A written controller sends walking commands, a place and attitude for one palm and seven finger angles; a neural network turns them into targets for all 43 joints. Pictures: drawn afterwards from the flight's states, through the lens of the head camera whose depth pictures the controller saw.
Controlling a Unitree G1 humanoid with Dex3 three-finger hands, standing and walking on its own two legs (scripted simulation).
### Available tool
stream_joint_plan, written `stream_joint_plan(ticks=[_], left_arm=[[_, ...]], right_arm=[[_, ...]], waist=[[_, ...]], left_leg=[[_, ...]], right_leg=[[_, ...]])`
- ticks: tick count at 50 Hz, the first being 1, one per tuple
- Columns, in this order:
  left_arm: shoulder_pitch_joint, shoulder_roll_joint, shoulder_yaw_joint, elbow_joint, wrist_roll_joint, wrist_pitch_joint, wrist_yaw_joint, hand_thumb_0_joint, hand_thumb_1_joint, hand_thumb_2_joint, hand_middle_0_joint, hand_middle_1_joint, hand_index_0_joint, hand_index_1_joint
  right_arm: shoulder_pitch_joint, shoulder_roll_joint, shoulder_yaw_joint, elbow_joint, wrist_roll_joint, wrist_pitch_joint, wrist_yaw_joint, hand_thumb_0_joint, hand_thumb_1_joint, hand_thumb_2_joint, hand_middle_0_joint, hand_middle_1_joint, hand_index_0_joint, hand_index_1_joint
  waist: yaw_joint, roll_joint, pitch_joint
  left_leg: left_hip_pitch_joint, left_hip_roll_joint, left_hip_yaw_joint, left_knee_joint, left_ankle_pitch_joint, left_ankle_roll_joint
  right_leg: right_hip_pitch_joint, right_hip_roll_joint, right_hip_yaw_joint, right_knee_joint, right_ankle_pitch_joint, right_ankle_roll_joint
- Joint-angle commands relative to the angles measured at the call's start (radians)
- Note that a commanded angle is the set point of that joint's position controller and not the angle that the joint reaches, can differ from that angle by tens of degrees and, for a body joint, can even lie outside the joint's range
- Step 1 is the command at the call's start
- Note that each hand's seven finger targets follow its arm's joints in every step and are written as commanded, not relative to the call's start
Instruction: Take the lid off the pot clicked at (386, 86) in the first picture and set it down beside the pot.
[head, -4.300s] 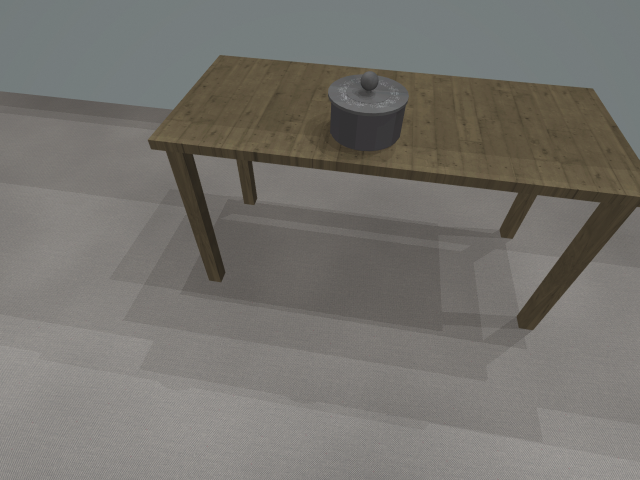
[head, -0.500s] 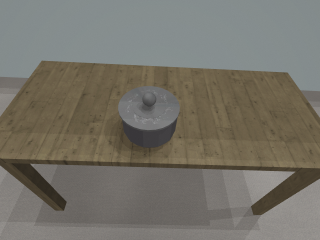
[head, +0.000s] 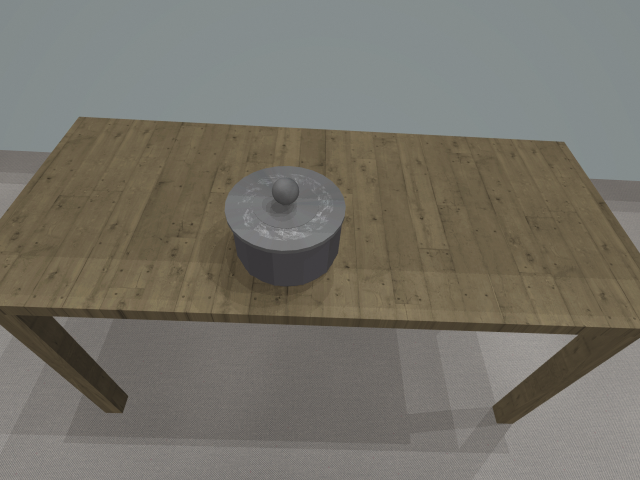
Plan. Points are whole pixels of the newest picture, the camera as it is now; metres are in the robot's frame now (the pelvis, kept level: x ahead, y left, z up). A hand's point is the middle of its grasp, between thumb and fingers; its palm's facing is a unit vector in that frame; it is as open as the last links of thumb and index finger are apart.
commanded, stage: look again from close up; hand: left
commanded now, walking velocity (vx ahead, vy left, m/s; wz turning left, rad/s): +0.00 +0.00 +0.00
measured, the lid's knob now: (285, 191) +0.54 +0.10 +0.04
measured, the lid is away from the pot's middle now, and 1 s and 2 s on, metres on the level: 0.00 0.00 0.00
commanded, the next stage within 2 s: shuffle to correct the standing spot in 0.32 s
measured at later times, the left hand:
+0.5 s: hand out of the picture -0.02 +0.15 -0.18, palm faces +0.02 -0.99 -0.16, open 7.4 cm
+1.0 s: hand out of the picture +0.01 +0.11 -0.19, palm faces +0.08 -0.99 -0.14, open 7.4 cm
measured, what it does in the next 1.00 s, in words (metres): shifts its weight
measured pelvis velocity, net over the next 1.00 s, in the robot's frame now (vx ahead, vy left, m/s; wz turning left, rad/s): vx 0.05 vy -0.04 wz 0.03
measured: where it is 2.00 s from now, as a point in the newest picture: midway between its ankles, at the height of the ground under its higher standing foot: outside the picture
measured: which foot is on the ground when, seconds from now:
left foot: down 0.00-1.00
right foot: down 0.00-1.00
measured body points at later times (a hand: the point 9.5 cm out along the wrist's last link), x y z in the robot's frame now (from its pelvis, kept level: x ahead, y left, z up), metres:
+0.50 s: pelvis -0.01 -0.01 +0.00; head +0.01 +0.00 +0.45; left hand -0.02 +0.21 -0.16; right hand -0.01 -0.22 -0.15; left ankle -0.01 +0.09 -0.74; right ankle -0.02 -0.15 -0.74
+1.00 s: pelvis +0.05 -0.04 -0.01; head +0.08 -0.02 +0.44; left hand +0.00 +0.17 -0.18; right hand +0.05 -0.25 -0.16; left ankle -0.01 +0.09 -0.74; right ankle -0.02 -0.15 -0.74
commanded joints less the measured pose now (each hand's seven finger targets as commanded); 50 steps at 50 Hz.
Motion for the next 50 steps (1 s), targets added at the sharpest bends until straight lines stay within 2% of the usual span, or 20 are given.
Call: stream_joint_plan(ticks=[1,4,5,9,10,13,21,25,27,31,34,37,39,42,44,45,46,48,49,50], left_arm=[[0.079,0.101,0.014,-0.03,-0.004,-0.015,0.007,0.0,0.9,0.9,-0.2,-0.3,-0.2,-0.3],[0.082,0.095,0.014,-0.028,-0.004,-0.016,0.007,0.0,0.9,0.9,-0.2,-0.3,-0.2,-0.3],[0.08,0.1,0.015,-0.026,-0.004,-0.016,0.006,0.0,0.9,0.9,-0.2,-0.3,-0.2,-0.3],[0.082,0.09,0.013,-0.022,-0.005,-0.017,0.007,0.0,0.9,0.9,-0.2,-0.3,-0.2,-0.3],[0.08,0.095,0.014,-0.023,-0.006,-0.016,0.007,0.0,0.9,0.9,-0.2,-0.3,-0.2,-0.3],[0.078,0.086,0.013,-0.021,-0.005,-0.015,0.007,0.0,0.9,0.9,-0.2,-0.3,-0.2,-0.3],[0.086,0.077,0.014,-0.016,-0.005,-0.016,0.008,0.0,0.9,0.9,-0.2,-0.3,-0.2,-0.3],[0.086,0.079,0.017,-0.014,-0.001,-0.013,0.001,0.0,0.9,0.9,-0.2,-0.3,-0.2,-0.3],[0.093,0.072,0.021,-0.021,0.004,-0.01,-0.002,0.0,0.9,0.9,-0.2,-0.3,-0.2,-0.3],[0.116,0.059,0.022,-0.019,0.006,-0.014,-0.007,0.0,0.9,0.9,-0.2,-0.3,-0.2,-0.3],[0.137,0.049,0.023,-0.011,0.004,-0.024,-0.007,0.0,0.9,0.9,-0.2,-0.3,-0.2,-0.3],[0.152,0.052,0.027,-0.002,0.001,-0.032,-0.005,0.0,0.9,0.9,-0.2,-0.3,-0.2,-0.3],[0.157,0.051,0.03,0.005,-0.003,-0.036,-0.002,0.0,0.9,0.9,-0.2,-0.3,-0.2,-0.3],[0.152,0.046,0.034,0.007,-0.005,-0.038,0.002,0.0,0.9,0.9,-0.2,-0.3,-0.2,-0.3],[0.161,0.039,0.034,0.015,-0.006,-0.037,0.005,0.0,0.9,0.9,-0.2,-0.3,-0.2,-0.3],[0.163,0.046,0.037,0.014,-0.008,-0.037,0.004,0.0,0.9,0.9,-0.2,-0.3,-0.2,-0.3],[0.173,0.044,0.039,0.018,-0.006,-0.038,0.007,0.0,0.9,0.9,-0.2,-0.3,-0.2,-0.3],[0.185,0.056,0.043,0.027,-0.009,-0.043,0.016,0.0,0.9,0.9,-0.2,-0.3,-0.2,-0.3],[0.181,0.064,0.042,0.028,-0.011,-0.047,0.019,0.0,0.9,0.9,-0.2,-0.3,-0.2,-0.3],[0.176,0.073,0.041,0.028,-0.015,-0.049,0.021,0.0,0.9,0.9,-0.2,-0.3,-0.2,-0.3]], right_arm=[[0.046,-0.092,-0.016,-0.033,-0.001,-0.013,0.0,0.0,-0.9,-0.9,0.2,0.3,0.2,0.3],[0.055,-0.084,-0.015,-0.025,-0.001,-0.014,0.0,0.0,-0.9,-0.9,0.2,0.3,0.2,0.3],[0.052,-0.082,-0.015,-0.023,0.0,-0.013,-0.001,0.0,-0.9,-0.9,0.2,0.3,0.2,0.3],[0.064,-0.079,-0.014,-0.015,-0.001,-0.016,-0.002,0.0,-0.9,-0.9,0.2,0.3,0.2,0.3],[0.064,-0.077,-0.013,-0.014,0.0,-0.015,-0.002,0.0,-0.9,-0.9,0.2,0.3,0.2,0.3],[0.07,-0.077,-0.012,-0.011,0.0,-0.014,-0.003,0.0,-0.9,-0.9,0.2,0.3,0.2,0.3],[0.08,-0.069,-0.012,-0.002,0.0,-0.017,-0.004,0.0,-0.9,-0.9,0.2,0.3,0.2,0.3],[0.096,-0.065,-0.019,0.002,-0.005,-0.009,0.001,0.0,-0.9,-0.9,0.2,0.3,0.2,0.3],[0.101,-0.07,-0.025,-0.004,-0.009,-0.005,0.004,0.0,-0.9,-0.9,0.2,0.3,0.2,0.3],[0.112,-0.068,-0.032,-0.01,-0.011,-0.006,0.003,0.0,-0.9,-0.9,0.2,0.3,0.2,0.3],[0.127,-0.057,-0.034,-0.014,-0.01,-0.016,0.001,0.0,-0.9,-0.9,0.2,0.3,0.2,0.3],[0.127,-0.043,-0.033,-0.015,-0.009,-0.025,-0.002,0.0,-0.9,-0.9,0.2,0.3,0.2,0.3],[0.133,-0.038,-0.032,-0.009,-0.008,-0.031,-0.006,0.0,-0.9,-0.9,0.2,0.3,0.2,0.3],[0.138,-0.044,-0.034,0.005,-0.007,-0.033,-0.014,0.0,-0.9,-0.9,0.2,0.3,0.2,0.3],[0.132,-0.044,-0.035,0.009,-0.007,-0.031,-0.018,0.0,-0.9,-0.9,0.2,0.3,0.2,0.3],[0.129,-0.042,-0.037,0.008,-0.006,-0.029,-0.019,0.0,-0.9,-0.9,0.2,0.3,0.2,0.3],[0.109,-0.043,-0.036,0.007,-0.006,-0.027,-0.021,0.0,-0.9,-0.9,0.2,0.3,0.2,0.3],[0.092,-0.023,-0.026,0.005,-0.003,-0.025,-0.027,0.0,-0.9,-0.9,0.2,0.3,0.2,0.3],[0.09,-0.019,-0.022,0.006,-0.001,-0.023,-0.03,0.0,-0.9,-0.9,0.2,0.3,0.2,0.3],[0.086,-0.015,-0.021,0.007,0.002,-0.019,-0.032,0.0,-0.9,-0.9,0.2,0.3,0.2,0.3]], waist=[[-0.007,0.019,0.024],[-0.008,0.038,0.025],[-0.005,0.016,0.027],[-0.008,0.045,0.013],[-0.005,0.03,0.029],[-0.008,0.037,0.04],[-0.005,0.031,0.028],[-0.012,0.005,0.058],[-0.013,0.053,0.087],[-0.009,0.09,0.119],[-0.011,0.065,0.084],[-0.013,-0.002,0.05],[-0.021,0.004,0.0],[-0.028,0.046,-0.009],[-0.026,0.065,-0.009],[-0.023,0.044,0.001],[-0.018,0.031,0.008],[-0.011,-0.006,-0.008],[-0.017,-0.015,-0.03],[-0.014,-0.056,-0.028]], left_leg=[[0.013,0.106,-0.107,-0.086,0.164,0.0],[0.016,0.108,-0.105,-0.096,0.151,-0.001],[0.013,0.11,-0.106,-0.095,0.156,0.001],[0.024,0.113,-0.102,-0.095,0.172,-0.002],[0.009,0.114,-0.108,-0.098,0.163,0.0],[0.007,0.114,-0.105,-0.104,0.144,-0.003],[0.009,0.116,-0.105,-0.102,0.163,0.0],[-0.034,0.111,-0.128,-0.119,-0.056,0.012],[-0.078,0.113,-0.152,-0.147,-0.197,0.02],[-0.118,0.131,-0.188,-0.167,-0.247,0.039],[-0.088,0.129,-0.177,-0.119,-0.121,0.045],[-0.063,0.106,-0.12,-0.023,0.069,0.038],[-0.01,0.107,-0.1,0.018,0.205,0.034],[0.014,0.126,-0.106,0.041,0.356,0.036],[0.025,0.136,-0.112,0.05,0.403,0.04],[0.005,0.136,-0.108,0.062,0.4,0.038],[-0.013,0.123,-0.089,0.089,0.404,0.028],[-0.048,0.097,-0.055,0.113,0.392,-0.003],[-0.044,0.093,-0.046,0.099,0.366,-0.016],[-0.057,0.088,-0.044,0.088,0.331,-0.024]], right_leg=[[-0.065,-0.063,0.054,-0.088,0.159,-0.065],[-0.072,-0.06,0.056,-0.09,0.141,-0.065],[-0.064,-0.058,0.051,-0.093,0.148,-0.066],[-0.065,-0.06,0.057,-0.089,0.158,-0.067],[-0.06,-0.056,0.049,-0.094,0.149,-0.067],[-0.074,-0.055,0.054,-0.094,0.13,-0.066],[-0.061,-0.056,0.052,-0.093,0.15,-0.067],[-0.086,-0.037,0.027,-0.089,-0.055,-0.068],[-0.12,-0.029,0.019,-0.076,-0.152,-0.07],[-0.132,-0.011,-0.003,-0.04,-0.135,-0.08],[-0.115,-0.017,0.006,-0.029,-0.054,-0.091],[-0.078,-0.039,0.03,-0.033,0.057,-0.103],[-0.059,-0.043,0.023,-0.008,0.172,-0.108],[-0.048,-0.032,-0.001,0.039,0.287,-0.111],[-0.05,-0.029,-0.01,0.051,0.303,-0.109],[-0.032,-0.028,-0.01,0.042,0.319,-0.112],[-0.018,-0.044,0.014,0.031,0.385,-0.113],[0.061,-0.09,0.052,0.023,0.677,-0.113],[0.093,-0.107,0.056,0.027,0.825,-0.105],[0.12,-0.116,0.05,0.024,0.945,-0.084]])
